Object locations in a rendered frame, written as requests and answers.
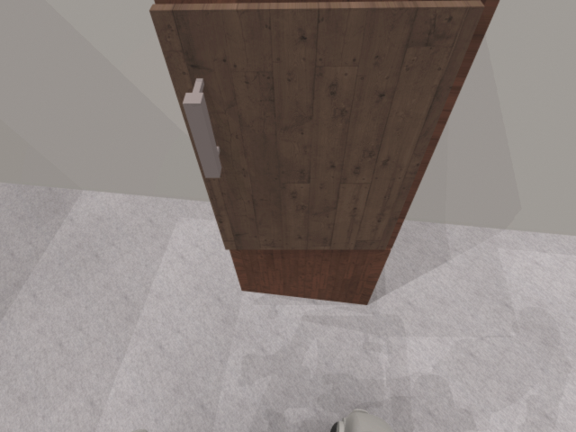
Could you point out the robot right thigh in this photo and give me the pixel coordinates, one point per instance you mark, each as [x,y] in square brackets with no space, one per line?
[363,422]

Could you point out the cupboard door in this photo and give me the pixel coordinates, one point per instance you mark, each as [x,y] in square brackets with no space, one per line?
[322,111]

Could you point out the right robot shin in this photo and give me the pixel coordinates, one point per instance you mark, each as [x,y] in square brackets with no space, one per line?
[358,410]

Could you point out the handle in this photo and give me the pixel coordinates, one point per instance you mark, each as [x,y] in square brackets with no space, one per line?
[200,124]

